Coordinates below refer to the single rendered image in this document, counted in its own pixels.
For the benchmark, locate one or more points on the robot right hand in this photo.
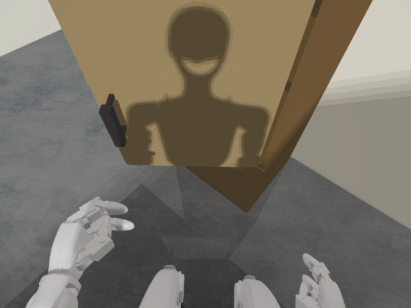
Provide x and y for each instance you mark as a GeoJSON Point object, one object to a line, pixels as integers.
{"type": "Point", "coordinates": [325, 295]}

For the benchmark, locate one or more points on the robot thigh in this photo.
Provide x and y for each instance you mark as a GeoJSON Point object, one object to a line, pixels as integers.
{"type": "Point", "coordinates": [251, 293]}
{"type": "Point", "coordinates": [165, 291]}

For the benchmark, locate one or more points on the robot left hand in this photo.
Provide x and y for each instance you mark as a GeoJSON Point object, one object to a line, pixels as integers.
{"type": "Point", "coordinates": [67, 255]}

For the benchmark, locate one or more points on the cupboard door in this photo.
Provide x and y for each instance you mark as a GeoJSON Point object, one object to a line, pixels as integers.
{"type": "Point", "coordinates": [196, 82]}

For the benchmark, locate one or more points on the left robot thigh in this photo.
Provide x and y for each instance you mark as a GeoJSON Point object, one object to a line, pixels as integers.
{"type": "Point", "coordinates": [165, 291]}

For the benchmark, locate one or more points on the right robot thigh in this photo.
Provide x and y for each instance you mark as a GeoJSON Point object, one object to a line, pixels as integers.
{"type": "Point", "coordinates": [251, 293]}

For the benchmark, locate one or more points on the left robot forearm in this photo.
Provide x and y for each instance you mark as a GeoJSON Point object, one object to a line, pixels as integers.
{"type": "Point", "coordinates": [56, 290]}

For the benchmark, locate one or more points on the handle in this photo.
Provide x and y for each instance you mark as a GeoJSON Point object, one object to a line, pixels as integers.
{"type": "Point", "coordinates": [110, 119]}

